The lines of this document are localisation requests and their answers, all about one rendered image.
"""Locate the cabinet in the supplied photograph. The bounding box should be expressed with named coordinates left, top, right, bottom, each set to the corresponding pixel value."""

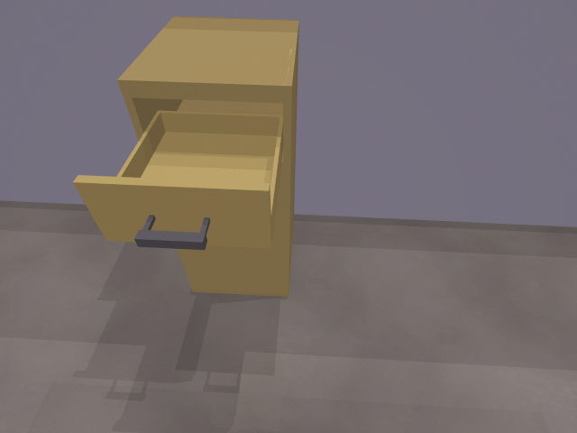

left=117, top=16, right=299, bottom=297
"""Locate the handle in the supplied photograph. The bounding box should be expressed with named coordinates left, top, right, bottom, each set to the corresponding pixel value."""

left=134, top=215, right=210, bottom=250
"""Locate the drawer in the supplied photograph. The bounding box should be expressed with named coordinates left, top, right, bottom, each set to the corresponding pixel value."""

left=73, top=111, right=283, bottom=249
